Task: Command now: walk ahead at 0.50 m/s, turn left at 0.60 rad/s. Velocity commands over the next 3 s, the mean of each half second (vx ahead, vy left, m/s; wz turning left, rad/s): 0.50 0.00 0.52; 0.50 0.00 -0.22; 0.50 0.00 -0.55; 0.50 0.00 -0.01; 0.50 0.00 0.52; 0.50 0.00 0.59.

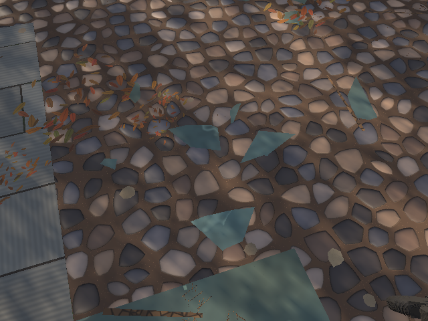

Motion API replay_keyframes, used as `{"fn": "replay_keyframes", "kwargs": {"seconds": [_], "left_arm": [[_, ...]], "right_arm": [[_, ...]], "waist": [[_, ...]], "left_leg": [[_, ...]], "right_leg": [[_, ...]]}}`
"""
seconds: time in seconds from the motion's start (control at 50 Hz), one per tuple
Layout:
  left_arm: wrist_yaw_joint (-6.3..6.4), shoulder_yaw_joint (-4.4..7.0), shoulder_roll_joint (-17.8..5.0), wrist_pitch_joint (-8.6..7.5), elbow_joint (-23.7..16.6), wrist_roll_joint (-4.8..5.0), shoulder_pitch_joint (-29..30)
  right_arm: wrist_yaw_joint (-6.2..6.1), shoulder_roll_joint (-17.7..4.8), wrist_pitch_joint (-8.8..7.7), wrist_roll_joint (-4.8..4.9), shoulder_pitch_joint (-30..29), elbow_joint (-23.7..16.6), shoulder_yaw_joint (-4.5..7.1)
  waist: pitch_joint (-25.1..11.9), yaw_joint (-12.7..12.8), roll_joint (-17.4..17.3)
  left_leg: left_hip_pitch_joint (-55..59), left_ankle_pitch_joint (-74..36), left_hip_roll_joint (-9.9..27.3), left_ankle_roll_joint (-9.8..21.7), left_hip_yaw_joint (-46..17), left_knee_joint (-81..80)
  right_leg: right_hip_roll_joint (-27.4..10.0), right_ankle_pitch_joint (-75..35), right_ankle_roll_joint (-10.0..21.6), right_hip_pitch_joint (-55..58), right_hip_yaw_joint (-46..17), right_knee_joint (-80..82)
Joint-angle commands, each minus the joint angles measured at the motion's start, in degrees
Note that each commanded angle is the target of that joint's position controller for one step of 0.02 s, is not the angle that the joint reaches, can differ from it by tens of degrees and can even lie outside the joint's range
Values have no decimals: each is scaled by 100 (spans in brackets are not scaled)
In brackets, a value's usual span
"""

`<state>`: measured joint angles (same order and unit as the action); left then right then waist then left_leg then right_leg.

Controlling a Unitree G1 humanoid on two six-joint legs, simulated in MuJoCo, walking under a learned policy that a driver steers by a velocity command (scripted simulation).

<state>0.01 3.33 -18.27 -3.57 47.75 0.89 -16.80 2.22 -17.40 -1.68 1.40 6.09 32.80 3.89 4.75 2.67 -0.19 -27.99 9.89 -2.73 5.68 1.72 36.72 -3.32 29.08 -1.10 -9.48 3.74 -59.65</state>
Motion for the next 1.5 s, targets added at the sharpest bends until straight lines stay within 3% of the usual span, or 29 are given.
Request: {"fn": "replay_keyframes", "kwargs": {"seconds": [0.02,0.06,0.14,0.28,0.36,0.4,0.42,0.44,0.46,0.48,0.52,0.56,0.7,0.8,0.86,0.88,0.9,0.92,0.94,1.02,1.18,1.28,1.32,1.36,1.38,1.4,1.42,1.44,1.5], "left_arm": [[-68,67,-755,-447,-949,113,670],[-31,114,-785,-401,-837,-97,521],[-26,61,-520,-190,-869,-197,608],[-131,-33,-346,-249,-1244,-71,1957],[-192,80,-575,-326,-1199,-56,1692],[-152,200,-732,-371,-1003,-125,887],[-121,267,-1005,-392,-938,-204,81],[-159,423,-1500,-316,-639,-219,-513],[-214,311,-968,-303,-649,-26,-541],[-192,221,-653,-280,-695,-15,-264],[-164,134,-474,-218,-718,-125,201],[-147,64,-337,-228,-678,-149,241],[-16,194,-777,-115,-480,44,-185],[43,221,-818,20,-342,101,-634],[65,189,-689,58,-387,65,-549],[45,72,-360,34,-524,-17,-419],[59,-80,130,-38,-729,30,-974],[75,2,-273,-59,-724,146,-980],[75,120,-628,-35,-738,184,-611],[8,151,-365,137,-845,85,-200],[-198,13,-44,162,-1295,37,811],[-338,22,-154,177,-1692,37,1547],[-356,106,-321,207,-1763,8,1412],[-295,359,-733,262,-1491,16,160],[-182,553,-1148,329,-1243,46,-838],[-137,618,-1820,289,-1304,103,-598],[-167,476,-1351,193,-1505,66,-801],[-190,376,-1041,107,-1412,10,-626],[-144,236,-642,43,-1557,-89,304]], "right_arm": [[-47,-976,-174,-27,1388,-27,319],[-79,-704,-194,-109,771,-140,217],[-201,-804,-226,-91,750,-8,231],[-318,-974,-133,-4,1363,381,287],[-340,-805,-84,-19,1466,539,245],[-312,-546,-64,-60,1472,567,155],[-300,-261,-70,-139,1558,489,34],[-294,32,-128,54,2431,469,-57],[-321,-519,-153,95,2263,578,21],[-321,-815,-153,81,1521,492,105],[-322,-692,-191,-85,831,308,86],[-277,-482,-236,-122,863,299,60],[-170,-58,-378,-147,-144,94,-140],[-76,-312,-487,-54,-663,-16,-58],[-149,-643,-519,-85,179,229,126],[-214,-955,-523,-183,1007,327,230],[-234,-1445,-419,-237,1569,457,361],[-192,-1082,-384,-178,1639,542,284],[-189,-735,-390,-136,1372,539,181],[-173,-256,-433,-215,517,637,47],[-242,-739,-472,-159,613,1005,206],[-249,-1026,-332,-18,1009,1255,292],[-273,-1199,-255,27,1018,1274,342],[-312,-1240,-174,64,960,1252,339],[-335,-1021,-196,-61,1073,1181,242],[-251,-175,-323,-308,1630,833,-37],[-167,-646,-522,-132,1124,816,13],[-125,-919,-611,89,544,630,91],[-211,-840,-615,-167,565,704,89]], "waist": [[-1310,-735,-258],[-874,-281,-169],[-626,-142,-182],[-377,-666,-406],[-434,-516,-677],[-803,-112,-659],[-1594,197,-85],[-2246,-95,1900],[-1897,85,1341],[-1147,226,768],[-478,50,314],[-451,-166,588],[-375,39,519],[-359,90,591],[-722,-463,584],[-1367,-886,174],[-2205,-791,-1332],[-2050,-820,-1502],[-1311,-820,-1019],[-402,-345,-772],[-158,-501,-264],[18,-660,-217],[-212,-466,-385],[-954,296,-364],[-1492,709,96],[-1938,-48,1714],[-2750,423,1039],[-1864,484,725],[-880,-225,201]], "left_leg": [[3894,441,1746,1348,-3452,-1995],[2619,-723,1361,1163,-2629,-2151],[1559,-1508,1101,1194,-2018,-2389],[1250,-322,805,685,-1939,-2116],[1964,-330,1127,545,-2438,-1454],[1918,-1074,779,299,-2220,-561],[1331,-399,445,77,-1824,985],[-666,2051,-409,-390,-1121,2914],[-1474,2274,-108,-442,-1395,3628],[-1694,1766,99,-430,-1347,3781],[-1503,1112,472,-432,-1010,3315],[-1016,819,703,-452,-812,2758],[-282,-507,493,-788,-438,95],[443,-912,302,-739,-560,-818],[1987,-623,379,-424,-505,-1251],[3256,-350,1185,-88,-1221,-1164],[4943,631,2504,669,-3266,-1459],[4731,1734,2681,871,-4248,-1908],[4120,1803,2455,683,-3569,-2023],[2393,-30,1771,440,-1603,-2581],[2257,-1375,1649,432,78,-2887],[2997,-1863,1883,222,499,-2570],[3240,-3563,1889,95,717,-1903],[2856,-4732,1655,-139,1029,-58],[1527,-3312,1435,-384,1038,1611],[-1072,2133,260,-749,649,3684],[-1604,2458,173,-679,-702,4316],[-2052,1880,431,-569,-724,4235],[-1089,886,948,-579,-730,2963]], "right_leg": [[-71,-584,202,-3649,-880,-1410],[-343,-1042,96,-2904,-916,-663],[-259,-1541,-266,-2499,-707,288],[262,-3461,-302,-1750,-739,2716],[213,-2773,-4,-1526,-804,3039],[198,-2591,330,-328,-655,3309],[-672,-2531,702,1039,-1553,3206],[-1824,-1138,1738,2790,-4304,3871],[-1913,401,1705,2716,-5085,4337],[-1693,362,1462,2071,-4261,4421],[-1252,-903,1344,923,-3090,4562],[-888,-1817,1324,451,-2563,4755],[-592,-2894,1364,-71,-1700,4942],[-754,-2480,1152,47,-2071,4589],[-461,-2706,822,-253,-2011,3666],[-103,-2216,608,-909,-1702,2261],[603,-250,261,-2629,-899,394],[372,430,204,-3430,-1073,-632],[138,-38,208,-3685,-1157,-1005],[-357,-1128,79,-3086,-986,-606],[-327,-2961,42,-2845,-641,1416],[-160,-2649,361,-2800,-284,2234],[161,-2062,588,-2285,29,2327],[665,-2080,934,-448,281,2678],[310,-2227,1218,1352,-517,2735],[-1229,-1277,2272,3112,-3844,3302],[-1613,-369,2511,3369,-5213,4153],[-1448,-660,2188,2815,-4410,4306],[-819,-2503,1801,648,-2855,4433]]}}
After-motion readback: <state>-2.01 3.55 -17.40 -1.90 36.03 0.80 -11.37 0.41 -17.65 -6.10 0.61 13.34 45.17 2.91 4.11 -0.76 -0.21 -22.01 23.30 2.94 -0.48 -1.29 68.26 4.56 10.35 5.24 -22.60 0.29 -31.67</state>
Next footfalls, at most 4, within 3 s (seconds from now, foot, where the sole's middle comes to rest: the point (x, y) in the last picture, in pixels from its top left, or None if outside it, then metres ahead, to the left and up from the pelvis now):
0.40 right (266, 319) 0.43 -0.11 -0.75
0.88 left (171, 257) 0.61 0.19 -0.75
1.38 right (255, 187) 0.89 -0.08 -0.75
1.90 left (222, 114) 1.23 0.05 -0.75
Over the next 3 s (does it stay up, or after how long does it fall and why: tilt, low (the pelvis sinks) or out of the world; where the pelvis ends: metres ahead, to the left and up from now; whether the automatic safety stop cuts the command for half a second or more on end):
stays up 1.64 0.04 0.01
